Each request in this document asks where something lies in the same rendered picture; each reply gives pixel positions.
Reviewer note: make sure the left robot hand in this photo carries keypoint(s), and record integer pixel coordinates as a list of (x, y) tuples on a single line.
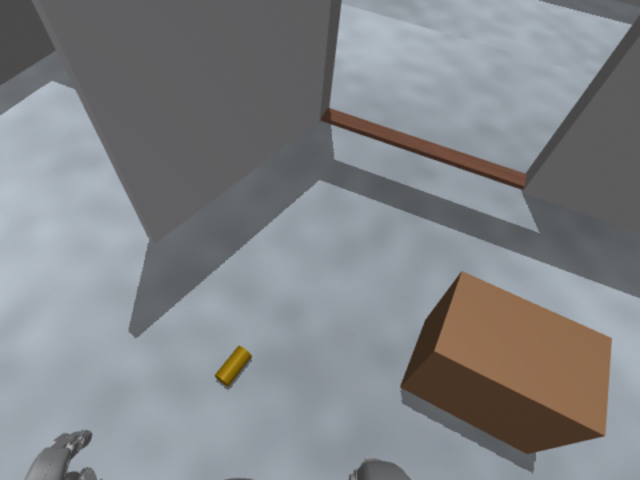
[(52, 462)]

